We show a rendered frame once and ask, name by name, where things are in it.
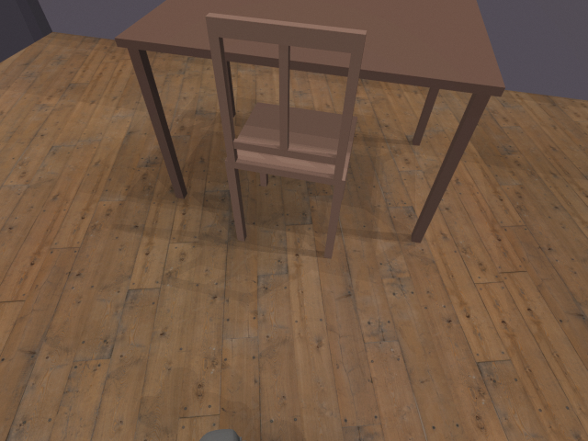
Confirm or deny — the table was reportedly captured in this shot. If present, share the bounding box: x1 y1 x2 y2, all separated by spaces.
115 0 505 243

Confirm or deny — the chair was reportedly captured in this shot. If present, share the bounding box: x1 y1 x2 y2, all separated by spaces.
206 13 367 259

